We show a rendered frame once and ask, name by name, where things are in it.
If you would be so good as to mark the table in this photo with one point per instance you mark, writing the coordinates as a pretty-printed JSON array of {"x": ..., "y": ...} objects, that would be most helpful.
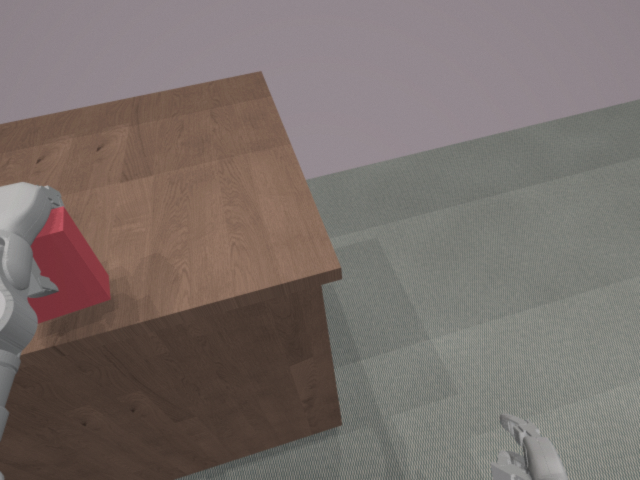
[{"x": 214, "y": 345}]

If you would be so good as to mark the left robot forearm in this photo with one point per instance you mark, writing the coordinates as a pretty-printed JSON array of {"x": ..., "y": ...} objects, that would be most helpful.
[{"x": 18, "y": 321}]

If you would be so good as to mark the sponge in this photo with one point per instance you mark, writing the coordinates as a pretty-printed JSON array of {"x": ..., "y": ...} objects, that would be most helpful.
[{"x": 63, "y": 255}]

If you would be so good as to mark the right robot hand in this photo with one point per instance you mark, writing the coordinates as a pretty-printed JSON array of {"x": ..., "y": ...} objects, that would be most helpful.
[{"x": 540, "y": 459}]

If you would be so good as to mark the left robot hand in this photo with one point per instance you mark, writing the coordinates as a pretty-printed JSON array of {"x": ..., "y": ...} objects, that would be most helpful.
[{"x": 24, "y": 210}]

